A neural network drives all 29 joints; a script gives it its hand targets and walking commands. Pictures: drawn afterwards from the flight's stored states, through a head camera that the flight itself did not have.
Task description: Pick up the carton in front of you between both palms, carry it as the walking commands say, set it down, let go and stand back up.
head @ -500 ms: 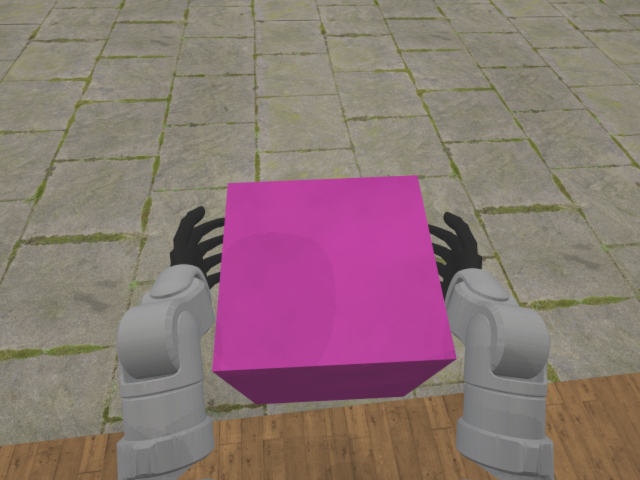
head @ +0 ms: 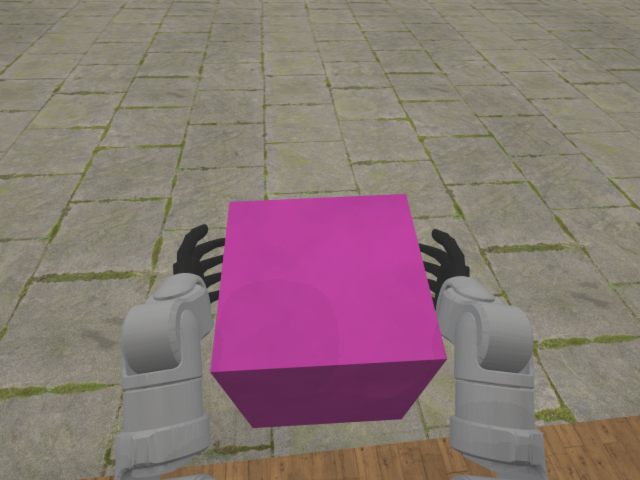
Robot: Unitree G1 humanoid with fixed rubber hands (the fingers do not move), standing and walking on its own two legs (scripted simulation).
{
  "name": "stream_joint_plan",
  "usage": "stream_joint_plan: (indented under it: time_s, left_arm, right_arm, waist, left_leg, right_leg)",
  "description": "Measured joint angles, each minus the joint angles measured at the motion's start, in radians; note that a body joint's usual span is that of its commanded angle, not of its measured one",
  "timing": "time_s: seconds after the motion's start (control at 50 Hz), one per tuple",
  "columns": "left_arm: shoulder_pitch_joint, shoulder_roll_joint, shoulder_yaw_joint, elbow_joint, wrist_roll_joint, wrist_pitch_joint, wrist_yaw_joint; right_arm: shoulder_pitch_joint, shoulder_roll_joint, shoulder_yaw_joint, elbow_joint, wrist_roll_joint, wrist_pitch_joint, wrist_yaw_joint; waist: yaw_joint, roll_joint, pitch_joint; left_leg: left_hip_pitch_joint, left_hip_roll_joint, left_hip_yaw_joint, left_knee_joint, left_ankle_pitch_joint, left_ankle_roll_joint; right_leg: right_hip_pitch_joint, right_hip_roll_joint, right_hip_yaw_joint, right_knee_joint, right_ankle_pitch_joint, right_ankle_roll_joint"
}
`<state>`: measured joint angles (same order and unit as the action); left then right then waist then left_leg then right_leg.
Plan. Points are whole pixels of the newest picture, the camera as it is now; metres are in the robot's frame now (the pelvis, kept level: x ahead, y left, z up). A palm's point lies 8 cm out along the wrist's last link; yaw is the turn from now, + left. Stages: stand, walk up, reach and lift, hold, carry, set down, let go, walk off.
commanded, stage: carry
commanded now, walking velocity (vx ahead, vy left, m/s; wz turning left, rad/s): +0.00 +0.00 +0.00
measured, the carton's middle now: (323, 320) +0.32 +0.00 +0.04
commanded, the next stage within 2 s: none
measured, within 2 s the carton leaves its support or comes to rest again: neither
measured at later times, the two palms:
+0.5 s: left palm (189, 303) +0.30 +0.15 +0.11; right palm (459, 309) +0.29 -0.15 +0.11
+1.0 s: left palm (182, 317) +0.28 +0.16 +0.12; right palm (462, 324) +0.27 -0.14 +0.11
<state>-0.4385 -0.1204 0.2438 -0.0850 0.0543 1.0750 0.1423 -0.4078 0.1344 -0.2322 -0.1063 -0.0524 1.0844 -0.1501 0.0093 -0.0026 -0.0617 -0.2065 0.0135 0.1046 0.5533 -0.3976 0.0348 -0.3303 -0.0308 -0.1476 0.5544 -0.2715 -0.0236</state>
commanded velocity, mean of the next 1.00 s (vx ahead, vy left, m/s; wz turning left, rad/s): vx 0.00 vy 0.00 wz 0.00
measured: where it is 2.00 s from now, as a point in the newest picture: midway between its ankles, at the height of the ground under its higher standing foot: outside the picture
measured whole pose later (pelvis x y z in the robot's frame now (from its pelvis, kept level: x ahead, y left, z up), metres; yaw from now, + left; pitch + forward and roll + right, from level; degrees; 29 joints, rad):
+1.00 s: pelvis -0.04 +0.01 +0.00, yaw +0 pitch +1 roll -1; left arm -0.46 -0.12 0.27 -0.01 0.07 1.08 0.15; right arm -0.44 0.12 -0.25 -0.02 -0.06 1.10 -0.15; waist 0.00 0.00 -0.08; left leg -0.25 0.00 0.12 0.56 -0.34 0.05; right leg -0.36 -0.04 -0.14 0.52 -0.18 -0.02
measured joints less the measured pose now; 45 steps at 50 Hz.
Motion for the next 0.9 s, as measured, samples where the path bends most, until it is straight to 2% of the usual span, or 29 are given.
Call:
stream_joint_plan:
  time_s: [0.18, 0.38, 0.9]
  left_arm:
    - [-0.018, -0.002, 0.010, 0.054, 0.007, 0.003, 0.002]
    - [-0.016, -0.007, 0.017, 0.056, 0.013, 0.001, 0.004]
    - [-0.024, -0.003, 0.022, 0.076, 0.011, 0.006, 0.007]
  right_arm:
    - [-0.010, -0.005, -0.009, 0.042, -0.006, 0.008, 0.000]
    - [-0.022, -0.011, -0.010, 0.060, 0.000, 0.007, -0.001]
    - [-0.033, -0.010, -0.015, 0.081, -0.005, 0.014, -0.002]
  waist:
    - [-0.006, 0.009, -0.014]
    - [-0.014, 0.009, -0.011]
    - [-0.011, 0.007, -0.018]
  left_leg:
    - [-0.005, -0.005, 0.003, 0.019, -0.004, 0.007]
    - [-0.013, -0.006, 0.006, 0.013, 0.016, 0.009]
    - [-0.039, -0.012, 0.011, 0.003, 0.058, 0.017]
  right_leg:
    - [-0.004, -0.007, 0.004, 0.016, -0.001, 0.006]
    - [-0.008, -0.007, 0.006, -0.001, 0.027, 0.003]
    - [-0.022, -0.011, 0.008, -0.036, 0.083, 0.002]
